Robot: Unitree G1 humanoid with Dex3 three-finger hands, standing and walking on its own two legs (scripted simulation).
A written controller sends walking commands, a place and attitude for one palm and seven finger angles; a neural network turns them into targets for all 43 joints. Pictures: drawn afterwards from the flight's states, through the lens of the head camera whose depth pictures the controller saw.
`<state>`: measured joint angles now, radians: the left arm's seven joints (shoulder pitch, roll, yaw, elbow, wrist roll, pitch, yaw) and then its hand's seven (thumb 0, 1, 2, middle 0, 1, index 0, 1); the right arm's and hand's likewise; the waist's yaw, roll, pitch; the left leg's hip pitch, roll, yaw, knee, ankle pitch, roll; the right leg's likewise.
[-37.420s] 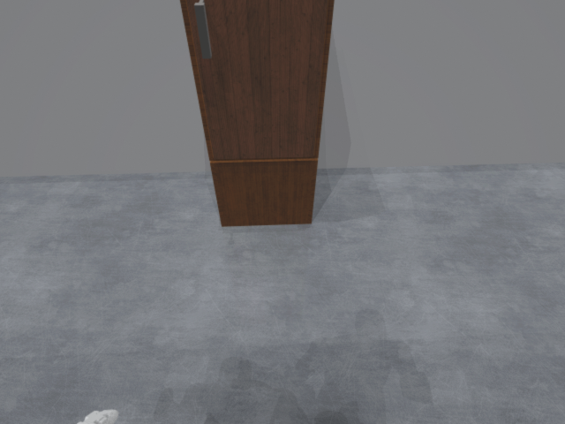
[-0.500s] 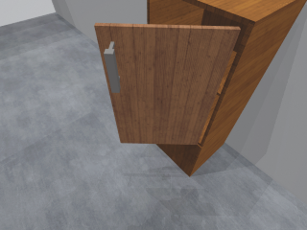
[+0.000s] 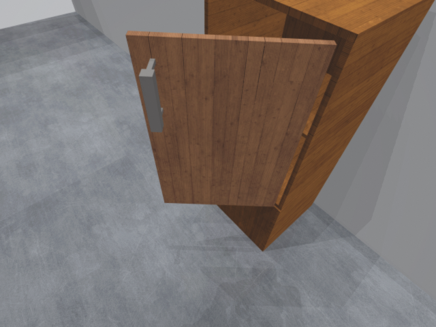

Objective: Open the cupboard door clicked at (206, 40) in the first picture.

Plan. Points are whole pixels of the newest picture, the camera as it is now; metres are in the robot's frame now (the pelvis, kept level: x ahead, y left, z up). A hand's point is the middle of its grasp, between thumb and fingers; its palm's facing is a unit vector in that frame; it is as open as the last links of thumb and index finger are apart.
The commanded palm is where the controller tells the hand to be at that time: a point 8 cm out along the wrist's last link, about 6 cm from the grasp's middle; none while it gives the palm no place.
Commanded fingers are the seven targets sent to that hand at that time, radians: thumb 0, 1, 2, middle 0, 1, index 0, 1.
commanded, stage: look again from close up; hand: left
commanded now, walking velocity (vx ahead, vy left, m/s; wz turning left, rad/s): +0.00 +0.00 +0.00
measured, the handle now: (154, 96) +0.52 +0.17 +0.13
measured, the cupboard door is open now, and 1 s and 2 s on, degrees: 48 48 48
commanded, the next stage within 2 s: raise the hand with hooked fingers in 0.22 s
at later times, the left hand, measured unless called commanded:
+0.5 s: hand (119, 302) +0.17 +0.18 -0.03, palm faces +0.28 -0.94 -0.20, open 7.4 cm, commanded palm +0.10 +0.22 -0.04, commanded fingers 0.00 0.67 0.80 -0.22 -0.45 -0.22 -0.45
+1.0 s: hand (115, 297) +0.16 +0.17 +0.03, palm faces +0.01 -1.00 -0.09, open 10.1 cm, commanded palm +0.13 +0.24 +0.03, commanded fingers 0.00 0.08 0.55 -0.26 -0.82 -0.26 -0.82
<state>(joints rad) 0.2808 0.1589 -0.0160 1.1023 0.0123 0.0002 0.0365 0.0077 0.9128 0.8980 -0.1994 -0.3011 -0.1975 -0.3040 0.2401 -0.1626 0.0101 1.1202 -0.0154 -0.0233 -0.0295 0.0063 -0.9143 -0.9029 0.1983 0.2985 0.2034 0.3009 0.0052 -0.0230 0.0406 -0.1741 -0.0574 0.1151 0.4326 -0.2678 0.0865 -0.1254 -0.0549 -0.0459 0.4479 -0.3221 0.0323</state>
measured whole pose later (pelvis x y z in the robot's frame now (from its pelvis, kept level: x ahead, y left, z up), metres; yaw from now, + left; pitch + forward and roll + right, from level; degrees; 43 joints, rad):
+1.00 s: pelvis -0.05 -0.07 -0.05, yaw +5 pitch +7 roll -2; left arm 0.21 0.32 0.26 0.16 -0.35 -0.40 -0.46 0.01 0.31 0.64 -0.24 -0.68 -0.24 -0.69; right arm 0.20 -0.26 0.04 0.63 0.05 -0.25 -0.10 0.01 -0.90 -0.90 0.20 0.30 0.20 0.30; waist 0.03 0.03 -0.07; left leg -0.65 0.03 -0.04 0.93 -0.40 0.00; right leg -0.55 0.04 -0.15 0.88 -0.46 -0.07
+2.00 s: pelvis -0.04 -0.02 +0.00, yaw +5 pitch -1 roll -1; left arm -0.21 0.51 0.44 0.30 -0.32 0.11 -0.47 -0.01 -0.50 0.30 -0.30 -1.20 -0.30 -1.20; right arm 0.24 -0.26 0.09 0.63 0.08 -0.21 -0.11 0.01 -0.90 -0.90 0.20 0.30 0.21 0.30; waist 0.04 0.04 -0.02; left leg -0.27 -0.04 0.03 0.51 -0.23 0.06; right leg -0.18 -0.01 -0.09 0.47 -0.27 0.00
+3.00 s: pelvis -0.03 -0.04 -0.01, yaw +3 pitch +2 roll +0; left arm -0.42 0.49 0.41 0.59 -0.28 0.02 -0.44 -0.01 -0.50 0.30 -0.30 -1.20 -0.30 -1.20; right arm 0.28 -0.29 0.06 0.64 0.08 -0.19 -0.11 0.01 -0.90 -0.90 0.20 0.30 0.21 0.30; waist -0.01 0.04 -0.03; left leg -0.34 0.00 0.04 0.55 -0.25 0.03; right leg -0.27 0.02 -0.07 0.53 -0.30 -0.04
